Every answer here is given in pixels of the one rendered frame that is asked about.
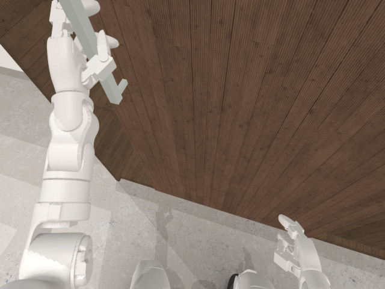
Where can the wardrobe door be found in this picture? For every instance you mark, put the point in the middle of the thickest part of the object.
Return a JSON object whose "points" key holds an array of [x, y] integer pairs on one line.
{"points": [[256, 107], [369, 231]]}

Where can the robot right shin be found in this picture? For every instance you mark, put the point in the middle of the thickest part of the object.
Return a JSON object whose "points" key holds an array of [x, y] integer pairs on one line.
{"points": [[248, 270]]}

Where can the robot left upper arm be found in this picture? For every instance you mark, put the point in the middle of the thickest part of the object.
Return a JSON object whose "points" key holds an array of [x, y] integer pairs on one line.
{"points": [[56, 261]]}

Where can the handle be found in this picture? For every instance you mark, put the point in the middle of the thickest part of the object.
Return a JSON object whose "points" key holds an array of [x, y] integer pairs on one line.
{"points": [[84, 31]]}

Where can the right robot forearm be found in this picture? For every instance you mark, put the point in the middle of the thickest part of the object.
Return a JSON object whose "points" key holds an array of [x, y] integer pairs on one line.
{"points": [[313, 279]]}

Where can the left robot forearm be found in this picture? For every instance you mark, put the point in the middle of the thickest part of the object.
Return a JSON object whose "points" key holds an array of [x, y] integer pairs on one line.
{"points": [[68, 167]]}

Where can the robot left thigh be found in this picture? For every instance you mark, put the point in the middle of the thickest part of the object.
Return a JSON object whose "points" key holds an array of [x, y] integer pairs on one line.
{"points": [[149, 274]]}

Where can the right robot hand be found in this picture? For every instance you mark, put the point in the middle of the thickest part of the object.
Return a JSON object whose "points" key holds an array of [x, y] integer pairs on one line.
{"points": [[301, 254]]}

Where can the left robot hand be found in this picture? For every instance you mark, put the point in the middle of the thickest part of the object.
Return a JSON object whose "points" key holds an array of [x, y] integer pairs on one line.
{"points": [[66, 57]]}

